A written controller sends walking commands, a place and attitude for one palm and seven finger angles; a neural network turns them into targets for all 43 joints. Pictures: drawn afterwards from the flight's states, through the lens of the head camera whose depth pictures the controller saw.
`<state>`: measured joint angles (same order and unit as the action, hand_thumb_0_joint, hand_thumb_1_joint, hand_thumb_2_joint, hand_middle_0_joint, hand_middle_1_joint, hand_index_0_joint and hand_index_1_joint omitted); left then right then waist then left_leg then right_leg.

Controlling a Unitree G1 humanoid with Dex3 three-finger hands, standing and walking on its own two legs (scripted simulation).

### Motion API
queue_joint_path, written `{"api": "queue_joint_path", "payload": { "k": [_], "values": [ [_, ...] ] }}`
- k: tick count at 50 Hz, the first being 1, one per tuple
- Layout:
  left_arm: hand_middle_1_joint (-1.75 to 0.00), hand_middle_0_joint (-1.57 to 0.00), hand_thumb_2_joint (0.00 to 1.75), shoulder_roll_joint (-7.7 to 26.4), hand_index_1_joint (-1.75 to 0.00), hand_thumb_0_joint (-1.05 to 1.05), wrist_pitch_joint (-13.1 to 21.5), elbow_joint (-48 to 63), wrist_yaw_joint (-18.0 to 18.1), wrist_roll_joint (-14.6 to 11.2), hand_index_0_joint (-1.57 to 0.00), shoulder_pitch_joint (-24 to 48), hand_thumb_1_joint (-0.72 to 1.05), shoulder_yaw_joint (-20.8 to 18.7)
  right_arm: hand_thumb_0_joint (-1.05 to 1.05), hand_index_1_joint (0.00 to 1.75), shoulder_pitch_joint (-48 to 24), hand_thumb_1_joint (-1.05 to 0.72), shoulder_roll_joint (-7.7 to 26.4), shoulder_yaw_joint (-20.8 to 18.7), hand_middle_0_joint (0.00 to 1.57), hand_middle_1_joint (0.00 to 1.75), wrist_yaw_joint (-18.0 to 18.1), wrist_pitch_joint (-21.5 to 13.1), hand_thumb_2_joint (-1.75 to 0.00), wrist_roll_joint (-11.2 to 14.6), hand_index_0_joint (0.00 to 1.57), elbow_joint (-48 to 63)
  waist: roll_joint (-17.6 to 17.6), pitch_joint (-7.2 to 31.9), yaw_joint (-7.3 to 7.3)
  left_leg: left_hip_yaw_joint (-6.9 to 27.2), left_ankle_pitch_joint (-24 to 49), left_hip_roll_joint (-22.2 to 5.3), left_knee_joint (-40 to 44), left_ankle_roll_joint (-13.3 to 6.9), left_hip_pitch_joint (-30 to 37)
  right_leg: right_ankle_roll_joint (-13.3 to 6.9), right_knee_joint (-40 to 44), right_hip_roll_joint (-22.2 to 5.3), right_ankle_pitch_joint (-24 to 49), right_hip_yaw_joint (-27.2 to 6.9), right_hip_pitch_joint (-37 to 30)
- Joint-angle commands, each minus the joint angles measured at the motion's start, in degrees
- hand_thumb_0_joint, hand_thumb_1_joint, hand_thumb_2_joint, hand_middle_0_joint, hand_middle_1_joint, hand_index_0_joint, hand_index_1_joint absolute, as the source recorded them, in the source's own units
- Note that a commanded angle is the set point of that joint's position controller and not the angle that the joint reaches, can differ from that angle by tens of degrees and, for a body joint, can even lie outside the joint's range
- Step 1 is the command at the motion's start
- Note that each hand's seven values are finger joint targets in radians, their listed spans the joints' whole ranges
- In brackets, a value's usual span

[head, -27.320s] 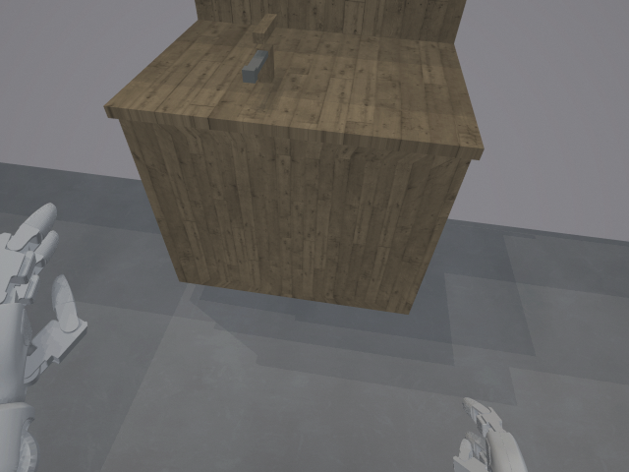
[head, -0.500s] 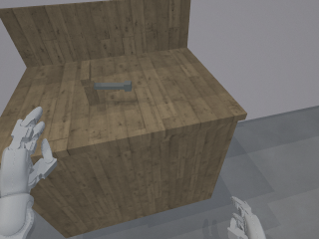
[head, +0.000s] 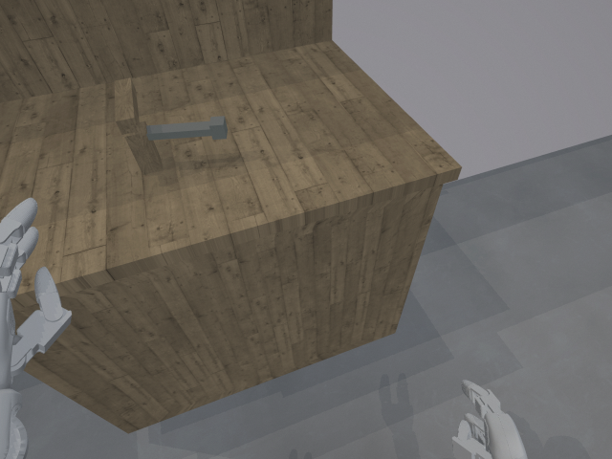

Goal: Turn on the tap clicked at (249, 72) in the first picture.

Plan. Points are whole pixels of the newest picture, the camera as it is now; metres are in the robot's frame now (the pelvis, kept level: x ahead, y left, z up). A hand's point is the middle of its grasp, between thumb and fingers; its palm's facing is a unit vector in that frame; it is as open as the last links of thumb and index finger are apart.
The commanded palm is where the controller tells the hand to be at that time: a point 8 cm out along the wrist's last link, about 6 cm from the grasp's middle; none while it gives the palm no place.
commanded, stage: step back with the hand held close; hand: left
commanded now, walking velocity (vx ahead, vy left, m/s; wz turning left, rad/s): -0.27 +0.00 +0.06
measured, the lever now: (218, 127) +0.60 +0.20 +0.11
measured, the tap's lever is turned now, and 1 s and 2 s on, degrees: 74 74 74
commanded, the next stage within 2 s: stop stepping back and stand still in 0.90 s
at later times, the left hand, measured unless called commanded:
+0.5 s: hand (73, 381) +0.15 +0.21 +0.16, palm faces +0.45 -0.81 -0.38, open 7.4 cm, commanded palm +0.08 +0.26 +0.19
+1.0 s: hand out of the picture +0.00 +0.24 +0.18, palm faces +0.44 -0.80 -0.40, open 7.4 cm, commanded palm -0.06 +0.27 +0.19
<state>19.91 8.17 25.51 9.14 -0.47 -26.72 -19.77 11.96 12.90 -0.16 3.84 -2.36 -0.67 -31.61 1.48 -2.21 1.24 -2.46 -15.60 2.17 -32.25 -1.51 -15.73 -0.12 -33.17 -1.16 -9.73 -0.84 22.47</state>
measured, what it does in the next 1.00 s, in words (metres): walks backwards: right foot, then left foot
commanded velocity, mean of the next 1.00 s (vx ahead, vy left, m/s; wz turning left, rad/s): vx -0.36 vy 0.00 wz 0.02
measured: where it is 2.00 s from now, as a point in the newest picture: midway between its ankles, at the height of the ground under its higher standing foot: outside the picture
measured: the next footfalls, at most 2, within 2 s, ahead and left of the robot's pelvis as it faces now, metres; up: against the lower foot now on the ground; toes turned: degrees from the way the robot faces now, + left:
right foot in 0.40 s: -0.06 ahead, -0.10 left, +0.00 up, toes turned +1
left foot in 0.80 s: -0.18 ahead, +0.09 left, +0.00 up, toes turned +5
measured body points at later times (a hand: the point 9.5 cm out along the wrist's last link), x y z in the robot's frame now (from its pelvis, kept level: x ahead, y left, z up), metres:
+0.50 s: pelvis -0.08 -0.02 +0.00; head -0.04 -0.05 +0.45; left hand +0.12 +0.25 +0.18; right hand +0.11 -0.23 -0.10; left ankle +0.00 +0.11 -0.72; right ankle -0.10 -0.10 -0.73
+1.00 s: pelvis -0.21 -0.02 +0.01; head -0.18 +0.00 +0.46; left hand -0.03 +0.28 +0.20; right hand -0.03 -0.23 -0.07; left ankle -0.22 +0.09 -0.73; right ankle -0.20 -0.13 -0.69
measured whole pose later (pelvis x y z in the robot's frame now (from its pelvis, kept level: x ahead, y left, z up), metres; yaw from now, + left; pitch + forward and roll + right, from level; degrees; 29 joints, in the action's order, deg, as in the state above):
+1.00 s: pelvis -0.21 -0.02 +0.01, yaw +2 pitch +1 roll +0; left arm 21.4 7.4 32.3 10.1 -1.6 -28.3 -19.7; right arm 11.4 9.4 0.0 2.9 -5.7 -1.2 -34.6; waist -1.8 -1.7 1.5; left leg -3.2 -13.5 -0.6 -25.1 -0.9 -12.8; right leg 1.3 -45.1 1.3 -22.0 -0.1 23.1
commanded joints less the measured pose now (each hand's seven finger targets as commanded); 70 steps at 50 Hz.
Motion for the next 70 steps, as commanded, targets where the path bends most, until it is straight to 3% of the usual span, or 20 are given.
{"api": "queue_joint_path", "payload": {
  "k": [1,5,9,12,16,18,21,24,26,28,36,38,40,43,50,55,58,62,68,70],
  "values": [
    [-0.3,-0.2,0.9,10.0,-0.3,0.0,3.4,11.8,1.5,-0.2,-0.2,5.7,0.9,-5.6,0.0,0.3,-5.0,-0.9,6.3,-2.7,0.2,0.3,0.8,-3.1,-0.9,0.7,0.2,9.0,-8.1,5.5,-1.17,3.6,-9.2,-3.5,0.4,-0.9,-9.6,-2.2,11.5,-8.6,-0.3,-10.6,-6.7],
    [-0.3,-0.2,0.9,11.9,-0.3,0.0,3.8,15.3,2.0,-0.5,-0.2,3.8,0.9,-7.3,0.0,0.3,-4.6,-0.9,5.0,-2.1,0.2,0.3,0.4,-3.2,-0.9,0.7,0.2,8.1,-9.2,8.9,-1.54,2.2,-7.2,-2.5,-6.6,-0.1,-0.2,-4.6,16.9,-13.6,-7.8,-11.3,0.5],
    [-0.3,-0.2,0.9,12.2,-0.3,0.0,4.9,18.2,2.8,-0.9,-0.2,0.3,0.9,-9.8,0.0,0.3,-5.8,-0.9,6.4,-2.6,0.2,0.3,0.9,-3.5,-0.9,0.5,0.2,9.8,6.4,9.7,-0.59,10.1,-9.8,-8.9,10.1,-2.0,-7.1,0.0,2.5,-3.6,-7.4,-1.6,-4.5],
    [-0.3,-0.2,0.9,10.0,-0.3,0.0,5.7,16.3,3.3,1.1,-0.2,1.8,0.9,-10.3,0.0,0.3,-5.7,-0.9,7.0,-3.1,0.2,0.3,1.1,-4.8,-0.9,0.5,0.2,9.8,13.2,7.3,-0.35,17.8,-28.4,-18.8,24.2,-6.8,-30.0,2.8,-20.4,3.9,-7.6,1.0,-21.5],
    [-0.3,-0.2,0.9,6.7,-0.3,0.0,4.5,10.7,2.8,0.3,-0.2,4.1,0.9,-5.9,0.0,0.3,-4.3,-0.9,6.1,-3.4,0.2,0.3,0.7,-7.1,-0.9,-0.1,0.2,6.6,3.7,5.1,-0.59,13.1,1.7,-17.4,14.7,-5.5,-8.8,1.6,-12.8,2.0,-15.0,0.2,-4.2],
    [-0.3,-0.2,0.9,4.9,-0.3,0.0,3.8,10.1,2.4,-0.2,-0.2,5.8,0.9,-2.6,0.0,0.3,-4.6,-0.9,6.0,-2.9,0.2,0.3,0.3,-7.9,-0.9,-0.1,0.2,4.9,7.4,5.6,-1.03,12.4,9.2,-16.5,13.2,-4.4,-0.4,1.2,-3.8,2.1,-15.9,0.3,-1.4],
    [-0.3,-0.2,0.9,5.8,-0.3,0.0,4.0,12.4,1.9,-0.1,-0.2,11.8,0.9,-0.4,0.0,0.3,-6.1,-0.9,6.2,-2.2,0.2,0.3,-0.2,-8.2,-0.9,-0.2,0.2,3.3,5.1,8.0,-0.76,9.7,23.5,-14.5,5.0,-2.1,5.1,-0.2,11.1,-1.4,3.8,-3.6,-4.8],
    [-0.3,-0.2,0.9,13.7,-0.3,0.0,3.5,17.7,2.7,-0.1,-0.2,13.5,0.9,-5.6,0.0,0.3,-9.4,-0.9,4.5,-3.2,0.2,0.3,0.4,-6.9,-0.9,1.8,0.2,6.4,-17.1,16.3,0.52,-0.2,-8.4,-1.1,-15.0,2.9,-9.4,-1.5,9.2,-15.4,57.3,-13.4,-20.8],
    [-0.3,-0.2,0.9,14.5,-0.3,0.0,2.8,15.1,1.5,-0.4,-0.2,0.7,0.9,-10.1,0.0,0.3,-9.3,-0.9,3.6,-2.9,0.2,0.3,-0.2,-5.9,-0.9,1.7,0.2,7.9,-11.1,13.9,1.71,3.4,-9.9,-0.8,-22.0,2.1,-11.5,0.4,9.6,-14.7,47.7,-8.8,-17.4],
    [-0.3,-0.2,0.9,13.5,-0.3,0.0,2.8,15.8,0.4,-0.8,-0.2,-5.3,0.9,-10.8,0.0,0.3,-9.6,-0.9,1.7,-1.6,0.2,0.3,-0.5,-4.1,-0.9,1.2,0.2,8.6,-6.5,13.3,0.71,1.8,-10.4,-1.3,-22.1,3.5,-14.2,-5.2,8.1,-14.2,49.6,-9.0,-19.3],
    [-0.3,-0.2,0.9,11.0,-0.3,0.0,3.6,14.1,1.1,-1.3,-0.2,-5.0,0.9,-8.4,0.0,0.3,-5.3,-0.9,4.3,-2.7,0.2,0.3,0.5,-1.5,-0.9,1.1,0.2,7.8,-7.3,16.9,-2.19,0.3,-4.4,-3.1,-0.6,3.2,-4.5,-5.5,6.8,-12.0,46.6,-8.5,-22.7],
    [-0.3,-0.2,0.9,11.9,-0.3,0.0,4.0,16.4,1.5,-1.7,-0.2,-3.4,0.9,-7.9,0.0,0.3,-4.5,-0.9,5.7,-3.5,0.2,0.3,0.7,-1.4,-0.9,1.5,0.2,8.0,-4.2,17.8,-2.54,0.6,7.7,-5.1,7.5,2.5,2.0,-3.1,4.8,-9.7,38.6,-6.6,-20.0],
    [-0.3,-0.2,0.9,12.5,-0.3,0.0,4.4,19.2,1.9,-1.8,-0.2,-3.8,0.9,-8.3,0.0,0.3,-5.8,-0.9,7.1,-4.5,0.2,0.3,0.8,-2.0,-0.9,1.7,0.2,8.8,7.2,16.9,-0.88,8.8,40.8,-15.5,9.3,-0.6,11.1,1.1,-0.2,-2.2,9.7,-1.6,-8.3],
    [-0.3,-0.2,0.9,12.3,-0.3,0.0,4.5,23.5,1.6,-2.1,-0.2,-2.2,0.9,-7.6,0.0,0.3,-6.6,-0.9,6.2,-3.8,0.2,0.3,0.2,-4.3,-0.9,0.2,0.2,8.5,14.4,13.3,-0.93,10.2,56.7,-20.7,10.7,-2.8,10.3,0.7,-12.5,1.3,-14.9,-0.4,1.2],
    [-0.3,-0.2,0.9,7.4,-0.3,0.0,1.1,14.7,2.1,-1.1,-0.2,3.4,0.9,-3.0,0.0,0.3,-5.4,-0.9,6.3,-3.8,0.2,0.3,-0.2,-6.8,-0.9,-0.3,0.2,4.2,9.8,7.3,-1.6,6.5,37.4,-18.2,13.7,-4.0,8.6,2.0,-10.9,1.7,-12.4,1.1,-0.1],
    [-0.3,-0.2,0.9,8.6,-0.3,0.0,0.8,11.8,1.9,-1.6,-0.2,3.3,0.9,-4.0,0.0,0.3,-7.1,-0.9,5.7,-2.3,0.2,0.3,-0.3,-6.3,-0.9,0.6,0.2,5.9,4.5,6.9,-1.29,4.4,-3.7,-13.2,11.8,-2.2,-2.2,1.6,11.0,0.2,-5.2,2.5,-13.5],
    [-0.3,-0.2,0.9,14.4,-0.3,0.0,1.9,15.5,1.7,-1.3,-0.2,6.6,0.9,-7.3,0.0,0.3,-8.8,-0.9,3.8,-1.5,0.2,0.3,-0.5,-5.4,-0.9,0.4,0.2,6.3,-14.7,5.0,-1.13,0.8,-11.1,-2.7,-14.5,1.7,-8.9,-7.2,25.2,-18.3,-10.2,-21.9,-5.7],
    [-0.3,-0.2,0.9,12.1,-0.3,0.0,2.4,11.1,1.5,-1.6,-0.2,1.6,0.9,-8.0,0.0,0.3,-5.7,-0.9,4.4,-2.5,0.2,0.3,-0.8,-4.4,-0.9,1.1,0.2,5.4,-8.9,8.8,-2.14,2.2,-4.7,-3.1,-22.2,2.1,-10.8,-6.1,18.9,-14.5,-5.1,-12.1,-10.8],
    [-0.3,-0.2,0.9,10.6,-0.3,0.0,2.6,10.0,2.1,-2.4,-0.2,1.7,0.9,-6.4,0.0,0.3,-4.1,-0.9,5.2,-3.4,0.2,0.3,0.3,-4.6,-0.9,1.1,0.2,5.5,-9.5,5.4,-2.25,-2.9,-9.6,-3.7,-2.4,0.0,1.3,-6.5,20.4,-13.9,-23.8,-10.8,-3.5],
    [-0.3,-0.2,0.9,10.2,-0.3,0.0,3.1,11.3,2.3,-2.3,-0.2,2.6,0.9,-5.8,0.0,0.3,-2.3,-0.9,6.5,-3.5,0.2,0.3,0.9,-5.7,-0.9,0.8,0.2,5.3,-1.9,6.3,-3.28,-0.8,-10.7,-4.7,9.2,-1.4,7.6,-4.7,11.0,-9.4,-21.9,-7.4,-3.3]
  ]
}}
